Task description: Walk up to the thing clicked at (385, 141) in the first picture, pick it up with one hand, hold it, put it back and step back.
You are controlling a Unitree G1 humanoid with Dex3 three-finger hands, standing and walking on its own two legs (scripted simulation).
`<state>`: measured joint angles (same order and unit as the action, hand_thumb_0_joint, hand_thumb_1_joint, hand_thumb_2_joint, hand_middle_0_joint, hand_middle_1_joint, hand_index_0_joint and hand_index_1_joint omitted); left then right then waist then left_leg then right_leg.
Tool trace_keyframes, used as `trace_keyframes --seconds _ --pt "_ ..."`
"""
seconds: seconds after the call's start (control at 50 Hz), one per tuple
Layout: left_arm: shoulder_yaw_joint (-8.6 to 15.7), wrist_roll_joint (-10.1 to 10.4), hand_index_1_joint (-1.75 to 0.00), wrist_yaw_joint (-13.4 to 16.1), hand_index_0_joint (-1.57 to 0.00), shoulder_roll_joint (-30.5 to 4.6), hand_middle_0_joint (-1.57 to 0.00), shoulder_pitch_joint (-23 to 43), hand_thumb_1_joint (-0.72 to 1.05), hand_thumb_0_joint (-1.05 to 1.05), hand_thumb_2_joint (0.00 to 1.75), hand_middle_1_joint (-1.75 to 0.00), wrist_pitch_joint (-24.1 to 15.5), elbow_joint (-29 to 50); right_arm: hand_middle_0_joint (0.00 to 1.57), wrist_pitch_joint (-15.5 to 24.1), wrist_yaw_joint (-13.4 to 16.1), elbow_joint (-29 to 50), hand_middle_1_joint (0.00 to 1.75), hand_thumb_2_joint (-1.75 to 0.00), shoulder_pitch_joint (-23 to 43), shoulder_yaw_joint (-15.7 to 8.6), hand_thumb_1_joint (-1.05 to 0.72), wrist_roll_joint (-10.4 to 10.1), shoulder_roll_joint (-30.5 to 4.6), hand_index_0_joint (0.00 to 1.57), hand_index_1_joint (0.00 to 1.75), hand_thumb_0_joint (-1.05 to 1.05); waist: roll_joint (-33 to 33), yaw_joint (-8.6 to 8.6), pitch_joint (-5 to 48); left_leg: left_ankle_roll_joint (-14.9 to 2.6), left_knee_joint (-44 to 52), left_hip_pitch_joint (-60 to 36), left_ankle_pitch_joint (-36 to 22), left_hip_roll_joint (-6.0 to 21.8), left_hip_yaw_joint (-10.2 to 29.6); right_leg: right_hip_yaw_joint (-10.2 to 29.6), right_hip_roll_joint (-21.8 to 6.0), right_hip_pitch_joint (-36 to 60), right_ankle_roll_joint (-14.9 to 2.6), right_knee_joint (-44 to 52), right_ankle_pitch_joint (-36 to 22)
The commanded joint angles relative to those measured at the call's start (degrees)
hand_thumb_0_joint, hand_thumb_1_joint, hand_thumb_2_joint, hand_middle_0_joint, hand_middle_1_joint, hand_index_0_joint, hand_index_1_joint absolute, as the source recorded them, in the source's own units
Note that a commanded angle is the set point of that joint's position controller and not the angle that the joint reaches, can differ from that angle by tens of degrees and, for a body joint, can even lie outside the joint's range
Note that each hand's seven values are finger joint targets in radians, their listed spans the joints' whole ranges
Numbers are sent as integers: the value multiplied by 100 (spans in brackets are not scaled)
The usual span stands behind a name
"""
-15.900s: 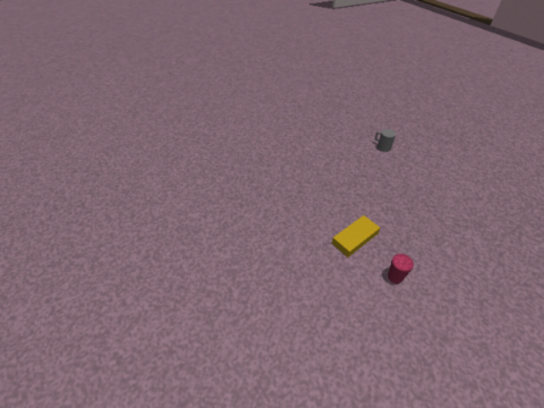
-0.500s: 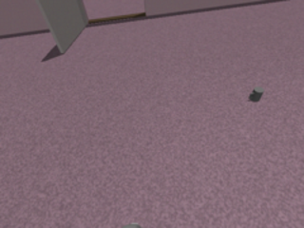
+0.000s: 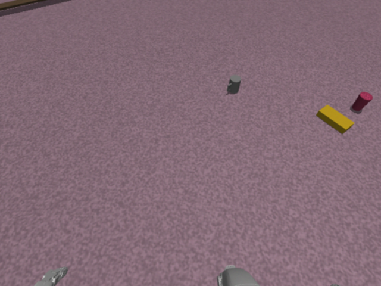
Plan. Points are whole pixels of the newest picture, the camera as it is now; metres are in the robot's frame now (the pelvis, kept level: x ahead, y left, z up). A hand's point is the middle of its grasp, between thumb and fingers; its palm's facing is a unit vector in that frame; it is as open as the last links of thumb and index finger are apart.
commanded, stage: walk up
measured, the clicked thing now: (232, 85) +1.47 -0.39 -0.71
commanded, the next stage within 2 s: stand in 1.72 s
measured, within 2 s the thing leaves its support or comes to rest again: neither
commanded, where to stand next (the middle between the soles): +0.07 +0.01 m, yaw -24 degrees
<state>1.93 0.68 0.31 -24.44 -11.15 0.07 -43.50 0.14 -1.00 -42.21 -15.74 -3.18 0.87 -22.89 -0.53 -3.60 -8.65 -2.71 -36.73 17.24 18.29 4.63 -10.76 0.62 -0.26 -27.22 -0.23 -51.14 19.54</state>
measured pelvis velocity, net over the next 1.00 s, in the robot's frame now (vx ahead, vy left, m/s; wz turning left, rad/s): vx -0.02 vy -0.01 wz -0.39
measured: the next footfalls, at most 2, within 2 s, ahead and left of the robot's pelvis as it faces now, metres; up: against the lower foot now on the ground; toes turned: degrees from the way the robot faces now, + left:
right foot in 0.08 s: +0.07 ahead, -0.12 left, +0.00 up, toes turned -4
left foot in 0.46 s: +0.10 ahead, +0.11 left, +0.00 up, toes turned -20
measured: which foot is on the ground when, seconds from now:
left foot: down 0.00-0.10, up 0.12-0.44, down 0.46-1.00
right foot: up 0.00-0.06, down 0.08-0.50, up 0.52-0.78, down 0.80-1.00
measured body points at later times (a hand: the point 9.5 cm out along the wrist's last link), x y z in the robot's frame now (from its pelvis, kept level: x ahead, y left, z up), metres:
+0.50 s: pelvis -0.02 +0.01 -0.02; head +0.03 +0.00 +0.42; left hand +0.15 +0.30 -0.13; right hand +0.00 -0.33 -0.13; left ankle +0.02 +0.13 -0.73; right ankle +0.03 -0.12 -0.73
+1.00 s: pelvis -0.02 -0.01 -0.01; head -0.01 -0.04 +0.44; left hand +0.17 +0.26 -0.11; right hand -0.07 -0.33 -0.14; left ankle +0.05 +0.12 -0.71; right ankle -0.04 -0.13 -0.73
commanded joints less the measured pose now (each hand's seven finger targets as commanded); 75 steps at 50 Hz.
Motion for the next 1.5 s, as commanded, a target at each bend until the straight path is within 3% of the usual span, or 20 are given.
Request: trace_keyframes --seconds 0.0,0.06,0.1,0.12,0.2,0.36,0.42,0.44,0.48,0.52,0.58,0.76,0.8,0.82,0.84,1.02,1.08,1.18,1.38,1.48 --pt "345 -83 -30 76 -20 -830 -20 -401 90 0 90 -30 -152 316 20 27 45 532 30 -90 34 -440 -90 -16 -1360 20 30 0 -857 84 1127 -775 193 -588 -3526 1337 967 -424 172 554 -43 699 -137" --pt "492 -166 -30 126 -20 -1044 -20 -831 90 0 90 -30 -224 166 20 -28 29 564 30 -90 203 -377 -90 -127 -1232 20 30 0 -451 510 1293 -305 -1132 139 -2601 1036 621 -90 243 1772 -366 2037 -735" --pt "649 -202 -30 186 -20 -1721 -20 -876 90 0 90 -30 -337 334 20 -62 41 692 30 -90 188 -198 -90 -156 -762 20 30 0 1324 498 1195 301 -2900 2217 1435 -290 657 3364 -1751 2593 -1415 2420 -2889" --pt "636 -176 -30 214 -20 -1768 -20 -750 90 0 90 -30 -270 433 20 -97 168 670 30 -90 448 -308 -90 -85 -1120 20 30 0 1226 668 1273 333 -3082 1993 2155 -82 1083 3811 -2080 2157 -1995 2238 -3553" --pt "514 -124 -30 291 -20 -1282 -20 -121 90 0 90 -30 -203 488 20 -156 153 145 30 -90 198 -332 -90 -191 -1131 20 30 0 682 211 1046 308 -3057 1480 976 -65 1125 1991 -913 1391 -1092 2043 -2781" --pt "622 -324 -30 126 -20 -1309 -20 -383 90 0 90 -30 -56 548 20 -4 211 -49 30 -90 246 -321 -90 -50 -1191 20 30 0 1246 556 1046 235 -1471 909 1011 -307 996 2456 -586 946 -1190 2201 -455" --pt "578 -221 -30 53 -20 -1186 -20 -39 90 0 90 -30 58 582 20 152 222 -326 30 -90 -276 -342 -90 -2 -1068 20 30 0 1026 192 1110 148 186 -551 363 -591 844 2145 -441 91 -945 1750 -436" --pt "507 -172 -30 54 -20 -930 -20 -73 90 0 90 -30 80 597 20 212 242 -377 30 -90 -433 -377 -90 100 -1156 20 30 0 597 118 1150 25 675 -978 342 -314 1368 1943 -232 -327 -672 1207 -347" --pt "407 -181 -30 121 -20 -743 -20 -285 90 0 90 -30 45 482 20 263 266 -164 30 -90 83 -559 -90 138 -2061 20 30 0 -1094 178 846 -873 1995 -673 1319 2098 4367 926 783 -1328 -83 -902 1153" --pt "551 -252 -30 122 -20 -1335 -20 -237 90 0 90 -30 -27 315 20 303 224 -34 30 -90 653 -609 -90 99 -2066 20 30 0 -940 319 442 -1588 1884 -6 818 2464 4337 1039 195 -908 -2 -1611 1126" --pt "601 -138 -30 -31 -20 -1111 -20 -335 90 0 90 -30 -42 14 20 380 253 -163 30 -90 359 -382 -90 94 -1462 20 30 0 -556 334 377 -641 1382 -489 -755 995 2191 792 327 -811 -42 -1143 412" --pt "500 -197 -30 24 -20 -930 -20 -910 90 0 90 -30 -342 -564 20 67 39 -67 30 -90 292 -241 -90 74 -1343 20 30 0 -769 482 882 -464 -206 208 -842 658 1050 -255 398 1968 -49 2398 -506" --pt "647 -277 -30 137 -20 -1563 -20 -1037 90 0 90 -30 -442 -542 20 66 49 93 30 -90 238 -2 -90 -23 -646 20 30 0 1148 534 932 154 -1792 1665 674 -46 650 2523 -1050 2608 -590 2798 -879" --pt "612 -240 -30 154 -20 -1773 -20 -840 90 0 90 -30 -426 -456 20 10 114 88 30 -90 541 -98 -90 -14 -1002 20 30 0 802 604 782 178 -1959 1760 1601 -21 1154 3544 -1844 2014 -1400 3036 -350" --pt "631 -219 -30 148 -20 -1915 -20 -579 90 0 90 -30 -383 -380 20 18 153 -52 30 -90 438 -223 -90 22 -1298 20 30 0 823 532 552 189 -2064 1229 1781 120 1283 3625 -2001 1253 -1689 2860 -395" --pt "272 -80 -30 131 -20 -1045 -20 355 90 0 90 -30 -303 -392 20 143 114 -868 30 -90 -122 -217 -90 -3 -1068 20 30 0 816 9 869 39 455 -889 -639 -132 1004 1240 -584 99 -577 1805 -1286" --pt "198 13 -30 151 -20 -832 -20 37 90 0 90 -30 -255 -685 20 195 91 -759 30 -90 683 -234 -90 -15 -1580 20 30 0 -490 388 840 -720 1650 223 732 1334 2855 386 180 847 -157 953 502" --pt "261 -99 -30 89 -20 -1116 -20 301 90 0 90 -30 -359 -1002 20 114 37 -994 30 -90 988 -77 -90 -10 -1122 20 30 0 -102 349 428 45 815 415 840 139 1426 1573 -403 872 -456 2431 203" --pt "112 -36 -30 121 -20 -930 -20 647 90 0 90 -30 -375 -1425 20 168 67 -1486 30 -90 1109 -22 -90 -130 -1066 20 30 0 148 278 1402 -16 871 -895 -1544 359 1129 1069 -406 1534 -233 2159 -2569" --pt "57 -34 -30 128 -20 -857 -20 810 90 0 90 -30 -317 -1560 20 101 70 -1639 30 -90 1308 -48 -90 -103 -1079 20 30 0 84 262 1337 -40 1018 -1217 -1426 398 1055 1104 -418 1287 -206 2363 -2271"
